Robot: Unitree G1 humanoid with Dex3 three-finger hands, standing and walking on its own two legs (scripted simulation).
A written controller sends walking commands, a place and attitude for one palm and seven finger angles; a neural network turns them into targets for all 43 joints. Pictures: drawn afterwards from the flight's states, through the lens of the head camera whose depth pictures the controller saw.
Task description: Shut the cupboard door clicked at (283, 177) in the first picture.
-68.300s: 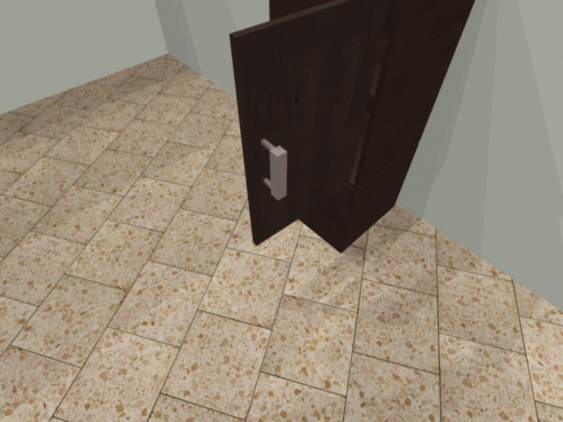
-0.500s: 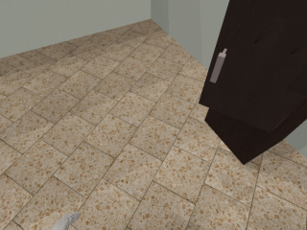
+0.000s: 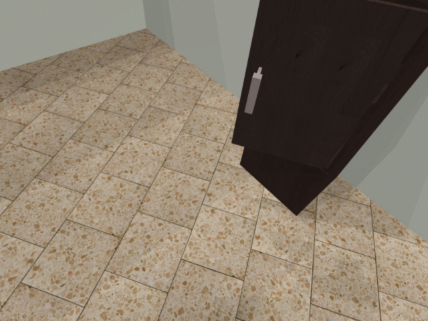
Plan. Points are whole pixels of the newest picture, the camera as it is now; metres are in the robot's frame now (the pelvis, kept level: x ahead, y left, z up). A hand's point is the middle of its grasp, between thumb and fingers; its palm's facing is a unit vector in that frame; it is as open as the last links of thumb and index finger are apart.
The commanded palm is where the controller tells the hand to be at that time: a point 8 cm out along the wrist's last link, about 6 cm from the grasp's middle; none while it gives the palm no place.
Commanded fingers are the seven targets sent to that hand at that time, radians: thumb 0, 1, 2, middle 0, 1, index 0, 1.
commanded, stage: turn to face it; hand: left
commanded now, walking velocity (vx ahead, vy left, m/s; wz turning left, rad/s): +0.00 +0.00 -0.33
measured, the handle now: (254, 90) +0.77 -0.08 -0.04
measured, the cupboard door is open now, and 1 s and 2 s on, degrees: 31 31 31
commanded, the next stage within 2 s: take the last steps up to it in 0.18 s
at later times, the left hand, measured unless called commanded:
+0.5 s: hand out of the picture +0.11 +0.15 -0.14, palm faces -0.16 -0.96 -0.23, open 7.4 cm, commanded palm none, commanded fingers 0.00 0.90 0.90 -0.20 -0.30 -0.20 -0.30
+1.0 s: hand (153, 283) +0.21 +0.14 -0.16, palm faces -0.20 -0.97 -0.16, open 7.4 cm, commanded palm none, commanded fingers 0.00 0.90 0.90 -0.20 -0.30 -0.20 -0.30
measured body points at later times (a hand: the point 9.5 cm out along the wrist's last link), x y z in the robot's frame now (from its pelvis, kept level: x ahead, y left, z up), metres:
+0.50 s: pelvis +0.01 -0.03 +0.01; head +0.01 -0.05 +0.46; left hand +0.11 +0.20 -0.13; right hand -0.04 -0.28 -0.15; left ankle +0.01 +0.09 -0.67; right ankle -0.04 -0.13 -0.73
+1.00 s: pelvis +0.15 -0.04 +0.01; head +0.18 -0.03 +0.46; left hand +0.22 +0.19 -0.15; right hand +0.10 -0.25 -0.13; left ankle +0.17 +0.06 -0.73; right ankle +0.10 -0.17 -0.66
